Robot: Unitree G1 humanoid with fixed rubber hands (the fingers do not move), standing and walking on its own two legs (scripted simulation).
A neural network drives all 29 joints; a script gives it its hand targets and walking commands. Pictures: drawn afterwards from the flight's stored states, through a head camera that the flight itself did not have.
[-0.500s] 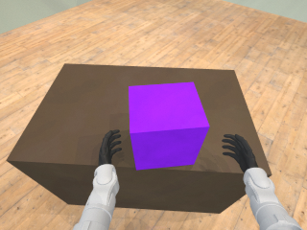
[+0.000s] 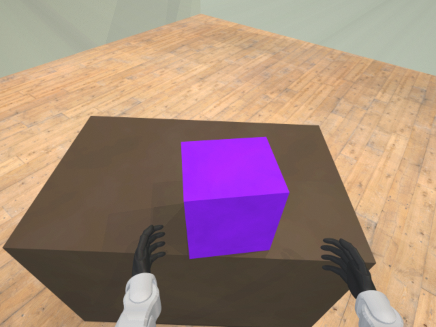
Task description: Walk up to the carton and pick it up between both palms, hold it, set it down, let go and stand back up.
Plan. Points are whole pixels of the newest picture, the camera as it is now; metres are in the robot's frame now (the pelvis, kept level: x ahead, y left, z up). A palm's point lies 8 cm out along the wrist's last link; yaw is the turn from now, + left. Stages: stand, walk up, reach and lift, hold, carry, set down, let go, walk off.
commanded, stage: set down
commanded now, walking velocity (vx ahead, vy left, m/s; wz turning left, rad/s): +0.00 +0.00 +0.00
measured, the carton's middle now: (227, 198) +0.41 +0.04 -0.03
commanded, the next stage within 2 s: none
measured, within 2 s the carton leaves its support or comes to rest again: neither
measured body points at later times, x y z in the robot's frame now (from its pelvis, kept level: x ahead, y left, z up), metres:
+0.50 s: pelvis +0.02 +0.01 +0.00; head -0.02 +0.03 +0.45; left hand +0.22 +0.21 -0.06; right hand +0.23 -0.23 -0.04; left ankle +0.01 +0.15 -0.74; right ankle +0.03 -0.08 -0.74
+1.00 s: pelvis +0.02 +0.01 +0.00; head -0.01 +0.03 +0.45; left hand +0.20 +0.23 -0.07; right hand +0.21 -0.23 -0.04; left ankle +0.01 +0.15 -0.74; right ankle +0.03 -0.08 -0.74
